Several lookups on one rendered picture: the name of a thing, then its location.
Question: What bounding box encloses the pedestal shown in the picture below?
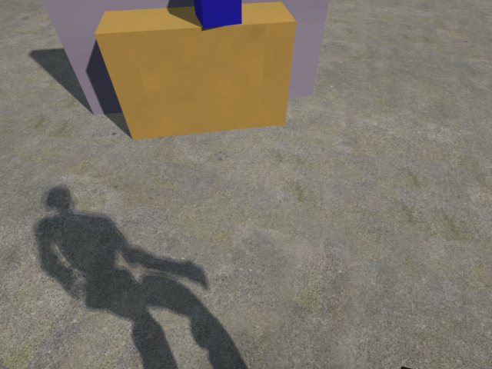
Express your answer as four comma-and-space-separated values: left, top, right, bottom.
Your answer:
95, 2, 296, 140

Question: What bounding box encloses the carton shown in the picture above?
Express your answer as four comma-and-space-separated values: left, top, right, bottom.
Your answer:
194, 0, 242, 28

